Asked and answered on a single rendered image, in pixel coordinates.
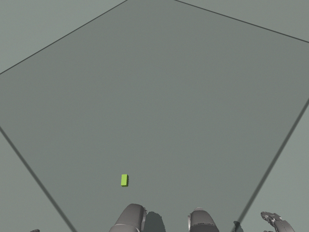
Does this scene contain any small box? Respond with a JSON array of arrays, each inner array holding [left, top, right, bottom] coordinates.
[[121, 174, 128, 187]]

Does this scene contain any right robot hand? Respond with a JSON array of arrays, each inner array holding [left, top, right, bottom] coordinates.
[[261, 212, 295, 232]]

